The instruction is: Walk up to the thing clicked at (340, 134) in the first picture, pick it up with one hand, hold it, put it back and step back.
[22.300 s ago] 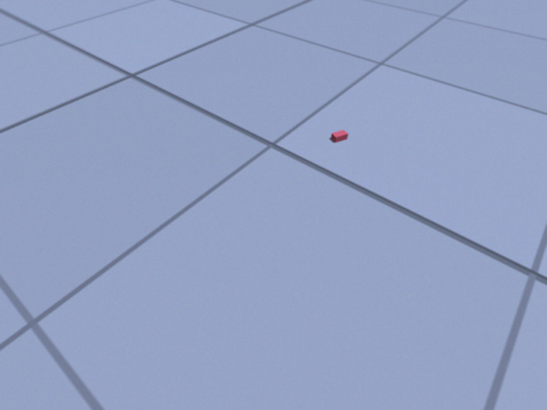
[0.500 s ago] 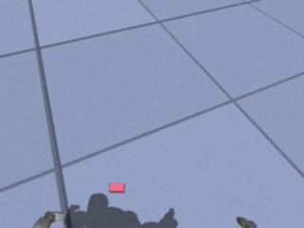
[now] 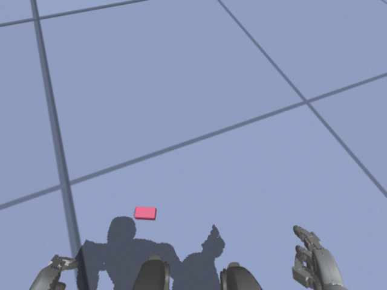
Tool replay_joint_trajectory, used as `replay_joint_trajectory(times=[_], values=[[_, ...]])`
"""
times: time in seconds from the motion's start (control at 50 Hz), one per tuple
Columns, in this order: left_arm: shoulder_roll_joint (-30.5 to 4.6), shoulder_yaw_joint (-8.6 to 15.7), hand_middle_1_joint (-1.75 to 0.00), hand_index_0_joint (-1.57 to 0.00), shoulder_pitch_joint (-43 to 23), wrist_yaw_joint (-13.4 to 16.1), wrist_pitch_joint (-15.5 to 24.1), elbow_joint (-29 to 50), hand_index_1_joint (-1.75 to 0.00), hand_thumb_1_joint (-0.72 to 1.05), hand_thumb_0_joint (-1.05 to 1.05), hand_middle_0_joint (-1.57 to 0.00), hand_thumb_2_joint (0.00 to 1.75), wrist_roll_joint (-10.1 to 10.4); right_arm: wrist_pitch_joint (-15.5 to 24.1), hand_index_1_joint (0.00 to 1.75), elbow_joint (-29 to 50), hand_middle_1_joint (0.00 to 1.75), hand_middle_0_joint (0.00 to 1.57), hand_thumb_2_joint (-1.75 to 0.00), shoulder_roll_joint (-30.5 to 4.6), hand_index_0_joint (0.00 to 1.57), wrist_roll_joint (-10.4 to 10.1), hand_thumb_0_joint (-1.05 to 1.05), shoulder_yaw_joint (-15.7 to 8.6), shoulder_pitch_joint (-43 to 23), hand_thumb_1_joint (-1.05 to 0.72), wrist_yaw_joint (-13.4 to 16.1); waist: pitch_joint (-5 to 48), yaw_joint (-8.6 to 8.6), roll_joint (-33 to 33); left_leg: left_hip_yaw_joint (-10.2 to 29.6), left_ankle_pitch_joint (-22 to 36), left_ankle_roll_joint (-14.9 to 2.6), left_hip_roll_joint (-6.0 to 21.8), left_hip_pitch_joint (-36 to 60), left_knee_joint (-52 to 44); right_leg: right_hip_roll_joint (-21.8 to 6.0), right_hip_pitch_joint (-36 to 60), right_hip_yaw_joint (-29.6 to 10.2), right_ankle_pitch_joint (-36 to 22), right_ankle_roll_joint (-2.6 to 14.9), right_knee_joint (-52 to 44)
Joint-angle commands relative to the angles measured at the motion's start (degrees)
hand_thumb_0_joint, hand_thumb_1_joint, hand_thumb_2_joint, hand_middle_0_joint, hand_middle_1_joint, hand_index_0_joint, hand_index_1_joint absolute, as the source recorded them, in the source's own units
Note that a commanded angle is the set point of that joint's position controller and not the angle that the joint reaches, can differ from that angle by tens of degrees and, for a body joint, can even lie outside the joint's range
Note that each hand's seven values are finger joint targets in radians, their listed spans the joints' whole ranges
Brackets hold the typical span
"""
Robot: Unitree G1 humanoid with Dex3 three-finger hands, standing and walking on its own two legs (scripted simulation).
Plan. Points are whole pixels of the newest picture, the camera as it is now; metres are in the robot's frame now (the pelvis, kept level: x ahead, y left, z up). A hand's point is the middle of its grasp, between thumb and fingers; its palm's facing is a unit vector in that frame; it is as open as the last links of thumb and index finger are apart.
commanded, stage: rise first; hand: left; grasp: from above
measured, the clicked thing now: (145, 213) +0.45 +0.20 -0.64
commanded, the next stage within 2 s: none
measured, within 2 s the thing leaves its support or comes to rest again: neither
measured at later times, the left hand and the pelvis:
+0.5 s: hand (104, 243) +0.28 +0.27 -0.35, palm faces -0.50 -0.35 -0.79, open 13.3 cm; pelvis -0.06 -0.01 -0.21, yaw -4 degrees
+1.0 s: hand (116, 226) +0.36 +0.27 -0.45, palm faces -0.48 -0.06 -0.87, open 13.2 cm; pelvis -0.08 +0.00 -0.31, yaw -7 degrees
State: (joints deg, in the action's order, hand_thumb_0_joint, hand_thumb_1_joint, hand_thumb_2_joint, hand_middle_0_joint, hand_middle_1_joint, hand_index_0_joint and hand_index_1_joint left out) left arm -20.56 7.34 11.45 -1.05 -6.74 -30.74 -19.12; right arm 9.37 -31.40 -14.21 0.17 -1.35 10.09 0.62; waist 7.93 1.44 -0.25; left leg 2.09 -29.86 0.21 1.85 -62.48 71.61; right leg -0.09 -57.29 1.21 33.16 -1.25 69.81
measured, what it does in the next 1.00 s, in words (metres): lowers itself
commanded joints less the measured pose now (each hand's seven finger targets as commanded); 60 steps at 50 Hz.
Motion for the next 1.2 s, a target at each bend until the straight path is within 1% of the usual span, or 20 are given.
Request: replay_joint_trajectory(times=[0.0,0.08,0.14,0.18,0.22,0.24,0.3,0.38,0.42,0.44,0.52,0.64,0.7,0.76,0.84,0.94,1.02,1.06,1.1,1.18], values=[[-10.71,2.92,-0.93,-0.17,-9.75,1.8,6.62,3.47,-0.95,-0.46,0.0,-0.18,0.91,-5.65,3.67,0.3,4.94,0.3,0.2,-0.9,-9.31,0.2,-0.14,0.0,-4.13,0.32,-0.88,-0.07,16.31,1.57,-3.73,-0.13,10.06,-0.94,-0.91,6.6,0.27,1.32,-7.54,0.77,-10.72,2.43,1.83],[-14.88,4.56,-0.93,-0.21,-12.93,3.29,11.48,1.56,-0.94,-0.47,0.0,-0.23,0.91,-10.94,3.96,0.3,3.29,0.3,0.2,-0.91,-10.6,0.2,-0.38,0.0,-4.57,-0.44,-0.91,-1.04,23.09,-0.3,-6.82,0.79,12.1,-0.7,-0.67,3.83,6.57,1.32,-16.27,0.54,-10.79,2.76,9.83],[-15.0,3.43,-0.95,-0.18,-16.34,4.9,13.42,-0.98,-0.97,-0.47,0.0,-0.19,0.93,-14.94,3.4,0.3,2.01,0.3,0.2,-0.9,-11.43,0.2,-0.41,0.0,-5.26,-1.05,-0.9,-1.72,25.61,-0.12,-7.22,2.16,11.79,-0.29,-0.52,0.32,10.4,1.55,-22.79,1.39,-9.88,3.06,15.28],[-18.79,5.36,-0.95,-0.18,-21.21,6.01,14.27,-0.92,-0.96,-0.48,0.0,-0.2,0.94,-16.77,2.85,0.3,0.96,0.3,0.2,-0.91,-11.82,0.2,-0.45,0.0,-5.65,-0.87,-0.91,-2.04,28.54,-1.02,-7.93,2.29,11.03,-0.32,-0.56,-1.91,13.07,1.62,-25.62,1.31,-9.22,3.1,17.78],[-20.13,5.26,-0.96,-0.17,-24.78,6.72,14.89,-1.97,-0.97,-0.48,0.0,-0.18,0.94,-19.17,2.15,0.3,-0.1,0.3,0.2,-0.91,-12.03,0.2,-0.33,0.0,-5.86,-0.27,-0.91,-2.3,32.68,-0.63,-7.52,1.65,13.22,-0.75,-0.6,-3.57,17.44,1.76,-26.76,1.22,-11.04,2.99,20.24],[-19.74,4.52,-0.95,-0.19,-27.1,7.06,15.27,-3.11,-0.96,-0.45,0.0,-0.19,0.92,-19.99,1.95,0.3,-0.37,0.3,0.2,-0.9,-12.0,0.2,-0.03,0.0,-5.86,-0.55,-0.9,-2.46,32.81,0.1,-6.54,1.51,11.46,-0.84,-0.66,-6.3,19.01,1.93,-27.8,1.43,-10.15,2.9,21.08],[-21.11,4.07,-0.92,-0.2,-32.95,7.74,16.3,-7.78,-0.93,-0.43,0.0,-0.21,0.91,-22.69,1.07,0.3,-2.19,0.3,0.2,-0.91,-11.95,0.2,0.16,0.0,-5.94,0.74,-0.91,-2.82,34.14,0.23,-4.97,0.96,8.6,-1.33,-0.79,-11.54,23.17,2.16,-30.3,1.54,-8.32,2.86,23.2],[-24.59,3.54,-0.9,-0.22,-41.49,8.43,19.03,-12.56,-0.91,-0.41,0.0,-0.23,0.89,-27.49,-0.11,0.3,-3.97,0.3,0.2,-0.91,-11.96,0.2,0.76,0.0,-5.82,2.24,-0.91,-3.36,36.12,0.32,-4.47,-0.35,6.17,-1.72,-0.98,-18.58,29.47,2.47,-32.41,1.69,-7.09,2.72,26.64],[-27.38,5.11,-0.89,-0.25,-43.6,9.21,20.28,-15.67,-0.89,-0.36,0.0,-0.25,0.86,-29.32,-0.76,0.3,-4.46,0.3,0.2,-0.9,-11.96,0.2,1.09,0.0,-5.83,2.81,-0.9,-3.56,36.56,-0.26,-1.88,-0.89,4.83,-2.03,-0.99,-22.36,32.0,2.76,-32.34,1.69,-6.13,2.54,27.32],[-27.43,4.27,-0.89,-0.24,-46.36,9.45,21.07,-16.17,-0.89,-0.36,0.0,-0.24,0.87,-29.98,-1.13,0.3,-4.6,0.3,0.2,-0.9,-11.75,0.2,1.29,0.0,-5.63,2.63,-0.89,-3.65,36.03,0.64,-1.6,-1.14,2.89,-2.18,-1.06,-24.67,33.17,2.85,-32.71,1.49,-4.8,2.43,27.39],[-31.06,5.16,-0.86,-0.23,-51.5,10.95,23.58,-20.62,-0.86,-0.32,0.0,-0.23,0.87,-34.32,-2.45,0.3,-5.79,0.3,0.2,-0.89,-12.12,0.2,2.02,0.0,-5.26,3.45,-0.86,-4.1,34.88,0.13,-4.24,-0.96,-0.91,-1.81,-0.97,-27.98,35.72,3.21,-38.01,2.56,-0.34,2.88,31.0],[-35.73,5.85,-0.81,-0.23,-60.93,15.12,26.51,-23.88,-0.82,-0.33,0.0,-0.23,0.88,-40.41,-4.89,0.3,-7.56,0.3,0.2,-0.89,-12.85,0.2,3.55,0.0,-4.46,4.14,-0.85,-4.65,34.71,1.86,-8.4,0.45,-5.14,-1.45,-0.72,-29.92,38.6,3.69,-46.1,4.76,3.72,3.36,36.57],[-35.51,4.5,-0.82,-0.21,-63.76,16.75,26.63,-26.12,-0.82,-0.35,0.0,-0.22,0.89,-42.61,-5.79,0.3,-8.33,0.3,0.2,-0.89,-13.2,0.2,4.38,0.0,-3.93,4.25,-0.87,-4.93,33.34,2.5,-11.05,1.16,-6.58,-1.28,-0.61,-30.12,39.45,3.51,-49.39,5.62,4.27,3.43,39.01],[-35.62,3.3,-0.8,-0.21,-66.19,17.83,26.49,-29.65,-0.81,-0.35,0.0,-0.22,0.89,-44.56,-6.51,0.3,-9.18,0.3,0.2,-0.89,-13.85,0.2,4.92,0.0,-3.79,4.82,-0.87,-5.07,32.64,4.13,-11.54,1.8,-6.85,-1.16,-0.48,-30.44,41.07,3.39,-52.54,6.36,4.11,3.44,40.86],[-38.95,3.85,-0.78,-0.22,-68.65,18.81,26.64,-32.11,-0.79,-0.36,0.0,-0.23,0.89,-46.88,-7.29,0.3,-9.92,0.3,0.2,-0.9,-13.68,0.2,5.7,0.0,-3.0,5.2,-0.89,-5.3,32.77,4.18,-10.37,0.75,-6.16,-1.59,-1.03,-34.57,44.16,3.56,-51.49,6.17,4.13,3.33,41.48],[-38.27,1.79,-0.77,-0.22,-71.13,19.74,27.16,-35.17,-0.79,-0.37,0.0,-0.23,0.89,-49.4,-7.8,0.3,-10.64,0.3,0.2,-0.9,-13.81,0.2,6.46,0.0,-2.14,4.17,-0.89,-5.52,29.42,5.25,-12.85,1.64,-7.66,-1.25,-0.87,-35.53,45.27,3.73,-55.68,7.19,4.7,3.64,44.2],[-40.43,3.24,-0.77,-0.23,-72.2,21.13,27.94,-34.87,-0.78,-0.36,0.0,-0.24,0.87,-51.61,-8.37,0.3,-11.19,0.3,0.2,-0.9,-14.2,0.2,7.21,0.0,-1.7,5.07,-0.9,-5.74,33.21,5.22,-13.95,1.68,-2.64,-1.11,-0.86,-33.9,47.71,4.11,-54.95,7.65,0.23,3.54,46.29],[-39.92,2.75,-0.77,-0.24,-72.48,21.9,28.09,-35.9,-0.77,-0.34,0.0,-0.25,0.86,-52.35,-8.66,0.3,-11.51,0.3,0.2,-0.9,-14.29,0.2,7.61,0.0,-1.42,5.13,-0.9,-5.95,33.14,6.25,-13.35,1.81,-0.06,-1.21,-0.56,-33.62,48.96,4.24,-54.57,7.97,-2.23,3.31,46.98],[-39.84,2.32,-0.75,-0.26,-73.26,22.32,28.34,-36.5,-0.75,-0.32,0.0,-0.27,0.84,-52.77,-8.88,0.3,-11.74,0.3,0.2,-0.9,-14.03,0.2,7.96,0.0,-1.11,4.88,-0.9,-6.03,32.89,6.58,-13.85,1.26,1.08,-1.44,-0.65,-34.74,50.41,4.43,-54.26,7.79,-3.3,3.16,47.23],[-42.01,3.8,-0.72,-0.28,-72.82,23.79,28.63,-37.53,-0.73,-0.3,0.0,-0.29,0.82,-54.05,-9.3,0.3,-12.01,0.3,0.2,-0.9,-14.04,0.2,8.53,0.0,-0.92,4.59,-0.9,-6.16,32.47,6.27,-13.29,1.18,0.52,-1.52,-0.47,-36.43,51.33,4.77,-53.9,8.02,-2.72,3.05,47.74]])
